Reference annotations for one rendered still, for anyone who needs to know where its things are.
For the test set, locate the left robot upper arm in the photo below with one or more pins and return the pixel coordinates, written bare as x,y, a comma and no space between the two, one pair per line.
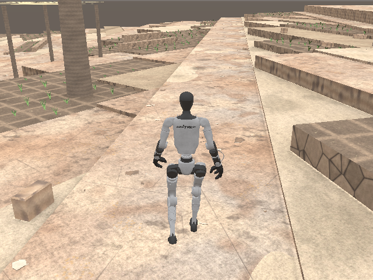
168,122

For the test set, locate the robot right hand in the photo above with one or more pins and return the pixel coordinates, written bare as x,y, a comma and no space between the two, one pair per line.
218,170

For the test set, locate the right robot forearm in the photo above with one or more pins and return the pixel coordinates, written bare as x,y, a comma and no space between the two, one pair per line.
215,156

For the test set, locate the left robot forearm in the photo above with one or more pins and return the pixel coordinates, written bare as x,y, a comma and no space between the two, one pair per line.
158,151

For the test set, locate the right robot upper arm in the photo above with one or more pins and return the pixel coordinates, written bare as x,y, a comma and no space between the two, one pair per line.
204,122

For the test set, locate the robot right thigh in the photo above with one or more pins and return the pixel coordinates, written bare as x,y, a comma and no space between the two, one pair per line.
199,173

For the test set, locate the humanoid robot torso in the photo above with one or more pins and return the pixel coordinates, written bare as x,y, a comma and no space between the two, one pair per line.
186,141

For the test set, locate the robot left hand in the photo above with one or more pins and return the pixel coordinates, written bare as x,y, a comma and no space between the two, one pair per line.
155,161

